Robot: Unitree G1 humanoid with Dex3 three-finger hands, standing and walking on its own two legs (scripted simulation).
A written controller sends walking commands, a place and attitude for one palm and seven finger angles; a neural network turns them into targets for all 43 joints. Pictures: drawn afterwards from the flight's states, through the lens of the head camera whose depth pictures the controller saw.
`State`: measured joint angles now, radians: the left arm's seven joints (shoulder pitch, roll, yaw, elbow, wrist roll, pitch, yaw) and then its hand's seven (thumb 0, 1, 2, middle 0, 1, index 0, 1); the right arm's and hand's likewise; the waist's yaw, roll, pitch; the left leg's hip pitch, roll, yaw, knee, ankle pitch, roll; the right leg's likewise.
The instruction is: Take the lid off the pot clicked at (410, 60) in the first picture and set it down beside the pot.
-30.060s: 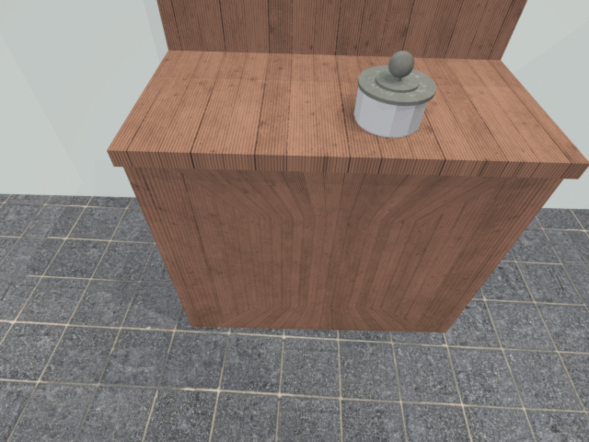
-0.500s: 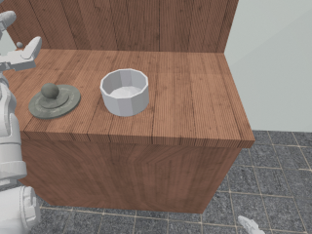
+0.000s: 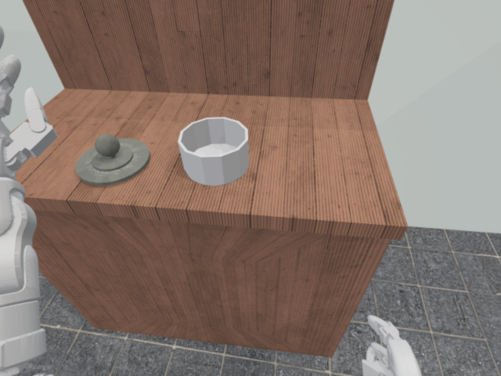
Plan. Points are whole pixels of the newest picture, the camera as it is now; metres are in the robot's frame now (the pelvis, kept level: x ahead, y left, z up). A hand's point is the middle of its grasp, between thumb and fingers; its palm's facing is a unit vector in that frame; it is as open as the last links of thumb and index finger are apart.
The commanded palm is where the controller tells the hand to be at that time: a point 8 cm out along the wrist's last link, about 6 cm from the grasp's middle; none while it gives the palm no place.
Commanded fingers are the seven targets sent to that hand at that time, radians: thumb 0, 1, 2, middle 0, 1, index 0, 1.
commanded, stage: draw the hand back to the body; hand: left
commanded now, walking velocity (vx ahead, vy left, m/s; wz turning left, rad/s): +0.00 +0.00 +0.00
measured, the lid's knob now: (107, 145) +0.52 +0.37 +0.10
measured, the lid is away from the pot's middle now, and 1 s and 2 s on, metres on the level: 0.23 0.23 0.23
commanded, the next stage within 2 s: step back with the hand held close in 0.78 s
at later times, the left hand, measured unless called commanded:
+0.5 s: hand (19, 196) +0.21 +0.25 +0.27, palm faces +0.51 -0.82 -0.26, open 7.5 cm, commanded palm +0.14 +0.29 +0.26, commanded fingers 0.00 0.90 0.90 -0.20 -0.30 -0.20 -0.30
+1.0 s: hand out of the picture +0.18 +0.26 +0.27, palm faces +0.55 -0.76 -0.35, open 7.5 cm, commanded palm +0.11 +0.30 +0.26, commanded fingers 0.00 0.90 0.90 -0.20 -0.30 -0.20 -0.30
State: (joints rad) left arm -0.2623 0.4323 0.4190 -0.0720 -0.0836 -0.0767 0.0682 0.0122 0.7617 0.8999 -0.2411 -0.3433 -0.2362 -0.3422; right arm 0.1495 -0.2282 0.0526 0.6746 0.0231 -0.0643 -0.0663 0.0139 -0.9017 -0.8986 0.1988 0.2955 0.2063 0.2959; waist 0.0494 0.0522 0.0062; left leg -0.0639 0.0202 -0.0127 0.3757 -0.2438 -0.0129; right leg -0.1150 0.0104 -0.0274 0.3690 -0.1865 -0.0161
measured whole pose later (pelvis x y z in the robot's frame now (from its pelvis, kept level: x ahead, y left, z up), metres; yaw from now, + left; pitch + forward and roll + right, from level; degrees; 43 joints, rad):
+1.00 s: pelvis -0.01 +0.02 +0.00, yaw +1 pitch -3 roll -1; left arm 0.28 0.40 0.48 -0.61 -0.06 -0.17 0.10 0.01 0.88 0.90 -0.21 -0.30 -0.21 -0.30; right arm 0.16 -0.20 0.05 0.64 0.00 -0.10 -0.05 0.02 -0.90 -0.90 0.20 0.30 0.21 0.30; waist 0.05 0.05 0.00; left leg -0.14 0.01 -0.03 0.46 -0.27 0.01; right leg -0.14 0.00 -0.05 0.37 -0.17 0.01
